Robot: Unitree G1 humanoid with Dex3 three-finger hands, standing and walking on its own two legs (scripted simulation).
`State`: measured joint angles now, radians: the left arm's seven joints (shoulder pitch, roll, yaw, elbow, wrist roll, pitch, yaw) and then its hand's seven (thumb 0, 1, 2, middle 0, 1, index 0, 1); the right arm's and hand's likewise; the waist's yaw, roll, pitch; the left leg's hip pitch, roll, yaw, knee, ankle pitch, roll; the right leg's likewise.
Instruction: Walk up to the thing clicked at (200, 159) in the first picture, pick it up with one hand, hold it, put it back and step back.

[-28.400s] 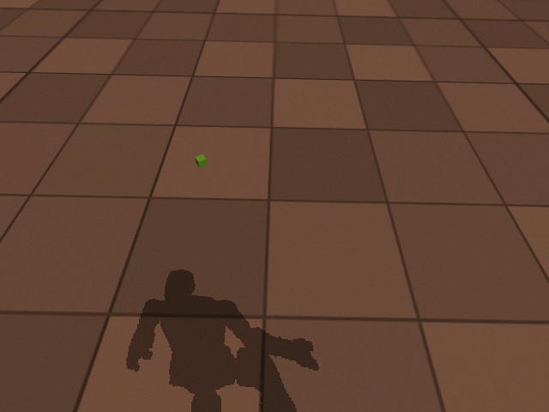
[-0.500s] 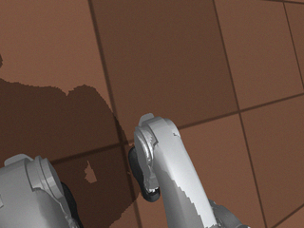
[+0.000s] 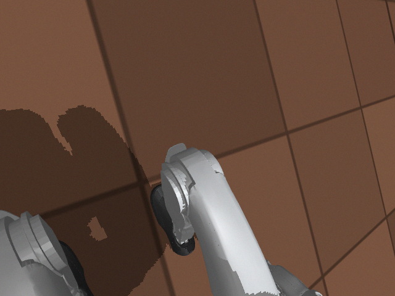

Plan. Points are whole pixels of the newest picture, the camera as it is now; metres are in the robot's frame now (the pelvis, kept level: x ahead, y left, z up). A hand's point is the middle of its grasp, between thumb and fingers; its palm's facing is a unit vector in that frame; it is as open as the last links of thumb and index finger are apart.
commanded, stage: rest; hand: left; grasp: from above
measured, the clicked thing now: out of the picture +0.50 +0.34 -0.28
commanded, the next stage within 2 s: open in 0.22 s
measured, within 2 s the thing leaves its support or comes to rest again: neither
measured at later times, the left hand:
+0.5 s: hand out of the picture +0.48 +0.33 -0.24, palm faces -0.32 -0.29 -0.90, open 6.6 cm
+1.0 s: hand out of the picture +0.48 +0.33 -0.24, palm faces -0.33 -0.29 -0.90, open 13.0 cm
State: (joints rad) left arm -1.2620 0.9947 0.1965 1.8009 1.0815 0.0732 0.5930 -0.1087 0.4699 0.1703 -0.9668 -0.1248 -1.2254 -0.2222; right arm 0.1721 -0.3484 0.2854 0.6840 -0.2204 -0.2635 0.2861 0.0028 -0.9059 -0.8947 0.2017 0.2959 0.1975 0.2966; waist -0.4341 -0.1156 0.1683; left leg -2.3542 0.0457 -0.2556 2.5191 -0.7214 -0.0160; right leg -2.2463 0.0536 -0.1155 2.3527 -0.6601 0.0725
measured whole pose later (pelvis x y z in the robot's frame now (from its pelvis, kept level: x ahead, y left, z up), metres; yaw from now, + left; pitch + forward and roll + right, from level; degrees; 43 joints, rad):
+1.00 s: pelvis -0.01 +0.00 +0.01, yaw -1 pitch +29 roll -15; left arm -1.28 1.09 0.16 1.81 1.05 0.07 0.59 0.00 -0.34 0.85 -0.33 -0.72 -0.30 -0.76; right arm 0.17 -0.36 0.35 0.64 -0.22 -0.27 0.27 0.00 -0.89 -0.89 0.20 0.30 0.20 0.30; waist -0.47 -0.14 0.22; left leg -2.34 0.05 -0.28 2.49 -0.71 -0.01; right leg -2.21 0.06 -0.14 2.30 -0.64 0.08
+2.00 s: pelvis -0.01 +0.00 +0.03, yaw +4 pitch +32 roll -11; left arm -0.95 0.85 0.06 1.19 1.12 -0.04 0.07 0.00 -0.51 1.01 -0.09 -0.97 -0.09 -0.98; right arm 0.18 -0.34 0.12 0.61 -0.12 -0.03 0.20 0.00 -0.90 -0.90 0.20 0.30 0.20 0.30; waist -0.28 0.02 0.01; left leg -2.28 0.03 -0.19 2.38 -0.67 -0.01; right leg -2.17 0.01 -0.08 2.26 -0.65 0.05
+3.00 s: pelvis +0.00 -0.01 +0.15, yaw +10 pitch +34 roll -6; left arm -0.42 0.53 0.04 0.59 0.56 0.07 -0.01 0.00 0.71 0.85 -0.20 -0.31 -0.21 -0.32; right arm 0.12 -0.30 -0.03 0.59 0.00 0.04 0.06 0.01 -0.90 -0.89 0.20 0.30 0.20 0.30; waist -0.08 0.04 -0.20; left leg -1.95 0.04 -0.10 2.00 -0.66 -0.01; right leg -1.89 -0.02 -0.04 1.94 -0.65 0.04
